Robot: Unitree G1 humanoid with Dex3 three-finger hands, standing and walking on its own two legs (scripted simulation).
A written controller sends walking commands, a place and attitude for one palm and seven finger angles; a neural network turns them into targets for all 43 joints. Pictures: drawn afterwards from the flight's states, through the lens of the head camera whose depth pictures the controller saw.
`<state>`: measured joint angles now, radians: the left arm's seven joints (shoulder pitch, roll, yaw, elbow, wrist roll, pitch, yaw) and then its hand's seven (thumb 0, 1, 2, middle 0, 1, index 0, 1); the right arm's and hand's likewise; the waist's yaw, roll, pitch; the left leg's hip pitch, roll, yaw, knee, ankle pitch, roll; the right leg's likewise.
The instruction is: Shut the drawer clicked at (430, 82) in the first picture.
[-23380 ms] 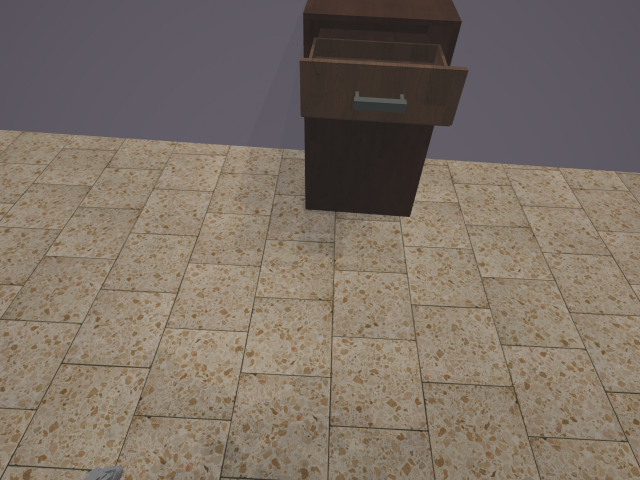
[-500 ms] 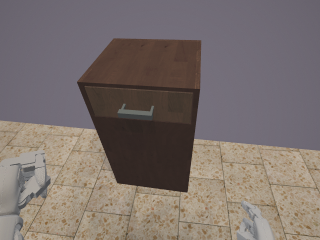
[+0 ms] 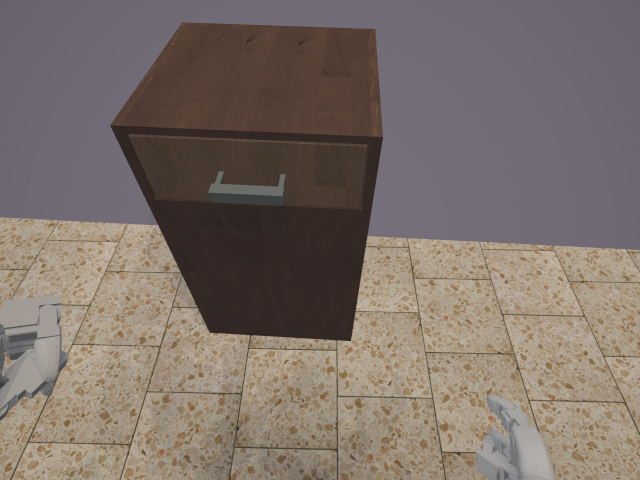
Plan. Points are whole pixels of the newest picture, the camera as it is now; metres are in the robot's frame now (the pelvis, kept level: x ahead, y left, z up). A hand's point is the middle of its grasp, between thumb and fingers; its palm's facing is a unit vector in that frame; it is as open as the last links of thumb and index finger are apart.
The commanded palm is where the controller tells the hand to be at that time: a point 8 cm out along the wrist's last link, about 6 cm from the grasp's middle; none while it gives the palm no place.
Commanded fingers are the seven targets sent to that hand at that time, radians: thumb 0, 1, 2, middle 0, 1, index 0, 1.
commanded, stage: step back with the hand held close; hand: left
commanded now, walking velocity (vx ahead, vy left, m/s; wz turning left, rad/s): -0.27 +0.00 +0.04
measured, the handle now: (249, 186) +0.62 +0.17 -0.04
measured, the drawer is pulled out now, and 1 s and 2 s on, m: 0.00 0.00 0.00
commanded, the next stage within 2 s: stop stepping back and stand still in 1.00 s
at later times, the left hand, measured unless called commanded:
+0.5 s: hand out of the picture +0.12 +0.25 +0.16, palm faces +0.40 -0.77 -0.50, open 3.2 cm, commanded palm +0.05 +0.29 +0.18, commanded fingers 0.00 0.90 0.90 -1.40 -1.60 -1.40 -1.60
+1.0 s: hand out of the picture +0.05 +0.25 +0.18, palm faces +0.36 -0.85 -0.38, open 3.3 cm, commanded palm -0.01 +0.28 +0.18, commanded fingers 0.00 0.90 0.90 -1.40 -1.60 -1.40 -1.60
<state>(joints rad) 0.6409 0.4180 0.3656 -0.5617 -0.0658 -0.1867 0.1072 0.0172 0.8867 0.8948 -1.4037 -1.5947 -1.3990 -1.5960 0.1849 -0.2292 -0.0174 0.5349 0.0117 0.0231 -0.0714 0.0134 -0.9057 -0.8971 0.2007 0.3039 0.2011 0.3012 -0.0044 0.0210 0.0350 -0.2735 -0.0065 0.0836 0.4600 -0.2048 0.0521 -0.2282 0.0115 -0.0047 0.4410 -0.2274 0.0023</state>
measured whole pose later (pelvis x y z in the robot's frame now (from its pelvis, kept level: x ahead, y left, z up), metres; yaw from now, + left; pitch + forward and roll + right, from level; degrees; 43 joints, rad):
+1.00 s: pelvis -0.14 +0.00 +0.00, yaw +0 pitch +5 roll -5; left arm 0.61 0.41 0.39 -0.66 -0.07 -0.29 0.15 0.02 0.89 0.90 -1.41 -1.60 -1.40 -1.60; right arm 0.19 -0.14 0.01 0.64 -0.04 -0.14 -0.03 0.01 -0.90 -0.90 0.20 0.30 0.20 0.30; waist 0.01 0.00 -0.04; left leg -0.49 0.06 0.02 0.33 0.07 0.05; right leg -0.18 0.08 -0.01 0.65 -0.54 -0.02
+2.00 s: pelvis -0.22 -0.01 -0.01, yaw -1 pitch +1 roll +0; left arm 0.40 0.37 0.21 -0.12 0.01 -0.13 0.06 0.01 0.89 0.90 -1.39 -1.58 -1.39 -1.58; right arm 0.16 -0.27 -0.01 0.73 0.01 -0.09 -0.01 0.01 -0.90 -0.90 0.20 0.30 0.20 0.30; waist 0.02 0.04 0.00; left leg -0.36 -0.03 -0.01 0.55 -0.19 0.03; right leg -0.20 0.01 -0.02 0.57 -0.37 -0.01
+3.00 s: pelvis -0.22 -0.02 +0.00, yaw +0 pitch -2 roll +0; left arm 0.31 0.09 0.01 1.14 0.01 0.00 0.04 0.01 0.92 0.90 -0.20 -0.30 -0.20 -0.30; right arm 0.32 -0.10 -0.01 1.15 -0.02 0.01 -0.05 0.00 -0.91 -0.90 0.20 0.30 0.20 0.30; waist -0.02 0.00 0.03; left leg -0.28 -0.02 -0.03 0.47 -0.16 0.00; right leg -0.10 0.03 -0.03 0.47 -0.33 -0.04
